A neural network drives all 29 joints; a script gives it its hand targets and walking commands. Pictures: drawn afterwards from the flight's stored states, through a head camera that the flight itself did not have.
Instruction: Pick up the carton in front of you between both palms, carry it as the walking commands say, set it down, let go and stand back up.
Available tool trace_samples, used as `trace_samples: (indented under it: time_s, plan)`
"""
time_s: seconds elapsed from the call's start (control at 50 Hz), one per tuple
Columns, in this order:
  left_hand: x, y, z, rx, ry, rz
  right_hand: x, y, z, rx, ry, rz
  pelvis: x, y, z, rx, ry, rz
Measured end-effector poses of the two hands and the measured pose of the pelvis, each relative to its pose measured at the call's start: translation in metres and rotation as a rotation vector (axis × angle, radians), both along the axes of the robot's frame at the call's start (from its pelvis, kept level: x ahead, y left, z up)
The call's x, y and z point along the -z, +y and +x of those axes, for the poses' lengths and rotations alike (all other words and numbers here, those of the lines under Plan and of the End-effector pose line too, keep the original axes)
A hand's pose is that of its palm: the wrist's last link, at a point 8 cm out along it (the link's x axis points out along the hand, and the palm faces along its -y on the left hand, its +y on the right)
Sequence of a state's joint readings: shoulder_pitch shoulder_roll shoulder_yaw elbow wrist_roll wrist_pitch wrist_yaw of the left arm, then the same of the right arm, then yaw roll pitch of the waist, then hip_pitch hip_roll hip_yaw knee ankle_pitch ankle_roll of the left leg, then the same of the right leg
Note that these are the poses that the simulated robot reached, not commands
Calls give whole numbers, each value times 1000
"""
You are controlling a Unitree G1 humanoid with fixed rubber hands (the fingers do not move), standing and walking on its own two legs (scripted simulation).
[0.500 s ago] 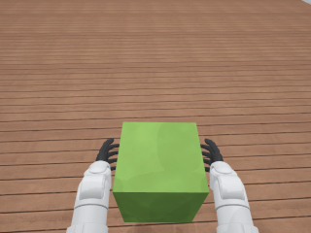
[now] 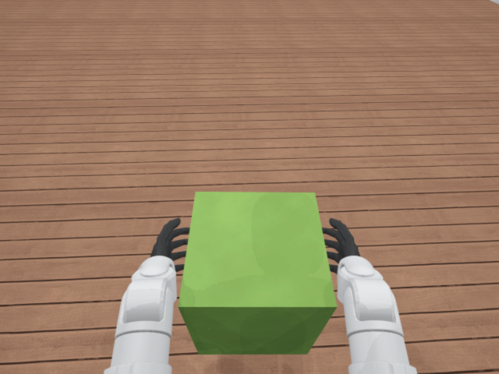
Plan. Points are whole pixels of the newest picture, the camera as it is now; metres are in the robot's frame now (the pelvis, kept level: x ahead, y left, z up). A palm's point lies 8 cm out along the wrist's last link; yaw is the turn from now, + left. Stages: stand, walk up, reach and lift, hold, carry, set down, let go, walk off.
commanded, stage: carry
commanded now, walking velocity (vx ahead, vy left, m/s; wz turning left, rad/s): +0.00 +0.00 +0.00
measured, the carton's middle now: (254, 277) +0.30 +0.00 -0.04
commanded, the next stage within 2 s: hold in 0.52 s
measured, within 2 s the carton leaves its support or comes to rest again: neither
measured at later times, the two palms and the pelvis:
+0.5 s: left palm (157, 266) +0.28 +0.16 +0.04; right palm (342, 265) +0.28 -0.14 +0.04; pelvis +0.00 +0.01 +0.00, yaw +0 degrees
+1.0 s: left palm (133, 294) +0.23 +0.18 +0.05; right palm (326, 263) +0.28 -0.11 +0.04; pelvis -0.02 -0.02 +0.01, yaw +10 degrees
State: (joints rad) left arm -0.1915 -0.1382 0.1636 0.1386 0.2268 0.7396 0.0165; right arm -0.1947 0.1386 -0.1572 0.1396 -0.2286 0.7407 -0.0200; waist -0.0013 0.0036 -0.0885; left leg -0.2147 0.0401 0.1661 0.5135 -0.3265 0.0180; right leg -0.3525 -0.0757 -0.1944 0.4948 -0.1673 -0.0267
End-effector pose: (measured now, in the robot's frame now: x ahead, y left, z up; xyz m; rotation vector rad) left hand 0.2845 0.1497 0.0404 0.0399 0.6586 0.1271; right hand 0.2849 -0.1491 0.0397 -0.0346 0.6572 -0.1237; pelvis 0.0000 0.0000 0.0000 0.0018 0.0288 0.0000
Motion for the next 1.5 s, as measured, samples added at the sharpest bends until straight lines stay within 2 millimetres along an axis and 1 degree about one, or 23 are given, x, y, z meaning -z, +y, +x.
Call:
trace_samples:
  time_s: [0.58,0.66,0.74,0.8,0.86,0.92,1.1,1.14,1.2,1.24,1.3,1.36,1.42,1.5]
  plan:
    - [2,10,-4,0,6,2,1,10,-4,-1,6,-1,0,10,-2,-3,-18,-6]
    - [1,16,-14,-13,12,10,3,16,-9,-25,12,-3,-6,10,-6,-83,-86,-11]
    - [3,34,-34,-86,22,20,5,35,-5,-105,20,-3,-8,6,-11,-120,-119,4]
    - [2,46,-50,-150,13,16,1,50,0,-166,10,-1,-8,3,-14,-130,-136,6]
    - [-4,50,-58,-190,-9,10,-6,56,2,-203,-10,-6,-8,-2,-17,-153,-152,5]
    - [-8,44,-58,-193,-17,7,-8,50,1,-207,-18,-9,-7,-8,-20,-178,-168,7]
    - [-9,17,-53,-156,5,19,-3,21,-6,-164,4,12,-5,-27,-27,-177,-181,15]
    - [-9,14,-52,-162,2,14,-4,18,-4,-163,2,17,-5,-32,-28,-178,-182,17]
    - [-7,12,-48,-188,4,-7,-4,17,5,-157,8,44,-3,-39,-30,-180,-182,18]
    - [-3,13,-43,-200,9,-20,-1,18,12,-145,16,68,-1,-43,-31,-180,-179,15]
    - [4,14,-30,-189,12,-23,4,19,23,-127,18,76,5,-48,-34,-175,-166,8]
    - [16,14,-15,-166,23,-18,16,17,32,-110,28,72,10,-51,-37,-179,-137,0]
    - [36,11,-2,-138,49,-3,38,14,39,-92,51,69,16,-51,-39,-177,-80,-6]
    - [74,6,11,-94,71,22,79,8,42,-73,69,55,25,-47,-42,-169,30,-10]
